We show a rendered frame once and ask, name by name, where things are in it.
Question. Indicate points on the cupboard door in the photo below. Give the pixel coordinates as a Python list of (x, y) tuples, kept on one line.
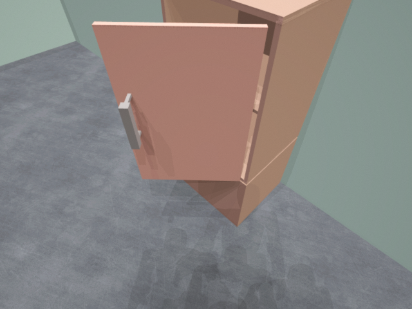
[(193, 88)]

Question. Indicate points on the handle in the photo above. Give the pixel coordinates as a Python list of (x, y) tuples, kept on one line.
[(129, 123)]

